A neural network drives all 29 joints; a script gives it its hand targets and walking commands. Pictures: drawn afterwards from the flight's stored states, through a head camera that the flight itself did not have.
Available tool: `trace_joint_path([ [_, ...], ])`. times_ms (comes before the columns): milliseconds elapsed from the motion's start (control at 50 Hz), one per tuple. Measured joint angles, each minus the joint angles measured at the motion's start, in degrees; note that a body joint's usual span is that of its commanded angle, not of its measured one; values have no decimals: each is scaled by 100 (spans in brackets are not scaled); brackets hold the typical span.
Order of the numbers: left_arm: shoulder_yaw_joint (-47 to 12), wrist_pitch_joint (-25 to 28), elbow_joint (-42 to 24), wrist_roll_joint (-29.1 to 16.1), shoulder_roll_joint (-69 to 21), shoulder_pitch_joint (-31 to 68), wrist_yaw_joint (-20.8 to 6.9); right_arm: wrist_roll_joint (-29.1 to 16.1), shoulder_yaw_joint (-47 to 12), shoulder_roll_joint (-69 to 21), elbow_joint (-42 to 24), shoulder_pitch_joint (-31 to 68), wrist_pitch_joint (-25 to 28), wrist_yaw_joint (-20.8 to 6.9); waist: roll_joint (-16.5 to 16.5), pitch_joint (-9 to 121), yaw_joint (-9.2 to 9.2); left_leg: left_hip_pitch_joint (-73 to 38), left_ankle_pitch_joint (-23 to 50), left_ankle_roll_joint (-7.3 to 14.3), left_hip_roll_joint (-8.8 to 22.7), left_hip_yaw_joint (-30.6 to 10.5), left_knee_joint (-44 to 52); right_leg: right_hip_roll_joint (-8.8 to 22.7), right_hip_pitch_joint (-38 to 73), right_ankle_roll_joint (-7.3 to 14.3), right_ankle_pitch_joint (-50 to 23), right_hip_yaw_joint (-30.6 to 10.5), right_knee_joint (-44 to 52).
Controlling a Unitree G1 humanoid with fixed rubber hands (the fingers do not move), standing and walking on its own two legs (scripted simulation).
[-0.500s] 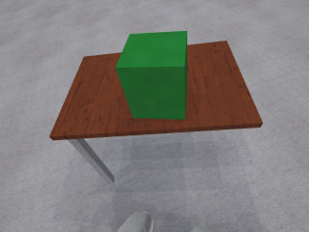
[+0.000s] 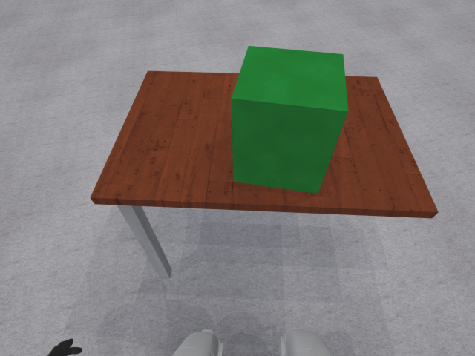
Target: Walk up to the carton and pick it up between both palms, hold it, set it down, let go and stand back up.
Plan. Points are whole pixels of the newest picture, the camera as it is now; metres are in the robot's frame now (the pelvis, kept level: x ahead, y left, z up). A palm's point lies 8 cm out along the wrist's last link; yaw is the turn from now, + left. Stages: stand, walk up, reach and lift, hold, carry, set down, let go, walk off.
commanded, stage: walk up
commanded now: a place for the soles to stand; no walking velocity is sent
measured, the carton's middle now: (284, 122) +0.60 -0.07 +0.02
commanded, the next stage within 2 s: none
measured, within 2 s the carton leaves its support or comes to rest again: neither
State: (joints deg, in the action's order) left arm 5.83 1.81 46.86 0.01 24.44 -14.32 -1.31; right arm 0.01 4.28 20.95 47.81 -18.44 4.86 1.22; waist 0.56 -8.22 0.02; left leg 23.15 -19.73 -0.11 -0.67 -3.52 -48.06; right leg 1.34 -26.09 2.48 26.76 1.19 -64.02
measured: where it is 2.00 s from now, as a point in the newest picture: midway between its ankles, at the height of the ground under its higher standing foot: outside the picture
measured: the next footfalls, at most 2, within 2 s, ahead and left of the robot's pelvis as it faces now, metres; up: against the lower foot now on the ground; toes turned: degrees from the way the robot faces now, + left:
right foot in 0.26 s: +0.11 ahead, -0.14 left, +0.00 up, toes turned -2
left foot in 0.82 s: +0.12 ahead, +0.12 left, +0.00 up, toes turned -1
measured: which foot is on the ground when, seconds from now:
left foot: down 0.00-0.24, up 0.26-0.80, down 0.82-1.00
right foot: up 0.00-0.24, down 0.26-0.82, up 0.84-1.00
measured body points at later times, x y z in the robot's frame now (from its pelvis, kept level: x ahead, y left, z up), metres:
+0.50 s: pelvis +0.04 -0.07 +0.00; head +0.07 -0.12 +0.45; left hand +0.08 +0.26 -0.07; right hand +0.10 -0.38 -0.14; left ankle +0.05 +0.10 -0.64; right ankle +0.07 -0.14 -0.70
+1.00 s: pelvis +0.05 +0.01 +0.00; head +0.08 +0.02 +0.45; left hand +0.14 +0.34 -0.11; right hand +0.11 -0.31 -0.11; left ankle +0.08 +0.12 -0.70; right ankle +0.07 -0.13 -0.67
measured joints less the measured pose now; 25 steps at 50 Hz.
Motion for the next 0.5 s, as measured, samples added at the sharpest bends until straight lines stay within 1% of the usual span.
trace_joint_path([
  [100,142,-118,0,0,180,29,-31,0,0,0,0,-4,0,21,-237,35,-1,-8,-70,0,-1,-9,0,0,-126,-9,0,-1,-1],
  [180,154,-123,-1,0,188,27,-37,0,0,-1,0,4,0,26,-306,38,-2,7,-133,0,-1,-7,1,1,-126,-9,7,-3,103],
  [220,152,-123,-3,0,190,16,-37,0,0,-2,-1,7,-2,35,-310,71,-4,39,-163,-19,15,-9,-8,3,-88,-9,28,-14,445],
  [240,167,-115,-5,0,194,-10,-36,0,0,-3,-1,15,-10,45,-308,100,-8,80,-198,-23,32,-13,-64,5,3,-9,32,-26,849],
  [260,192,-81,-1,0,197,-61,-36,0,1,-3,3,46,-30,56,-294,100,-6,143,-295,-14,49,-44,-255,-13,69,-7,-91,-23,1102],
  [280,180,-60,4,0,171,-102,-35,0,1,-4,7,80,-72,74,-233,58,-8,217,-375,6,30,-149,-620,-64,73,6,-132,28,1019],
  [300,132,-53,13,1,120,-157,-33,0,1,-4,11,108,-124,97,-168,56,-9,310,-392,8,-54,-277,-1004,-98,94,12,-138,70,991],
  [340,27,-47,12,1,25,-287,-26,0,0,1,8,178,-151,115,-101,41,-6,430,-396,7,-224,-322,-1586,-100,190,13,-159,74,1076],
  [380,-40,-23,10,0,-64,-376,2,0,-1,4,7,214,-151,115,-11,15,-3,441,-400,7,-273,-321,-1746,-103,316,13,-221,88,1251],
  [500,-57,68,12,0,-161,-538,96,0,-1,5,8,232,-235,115,181,8,-1,441,-401,7,-271,-323,-1747,-104,445,84,-289,99,1475],
])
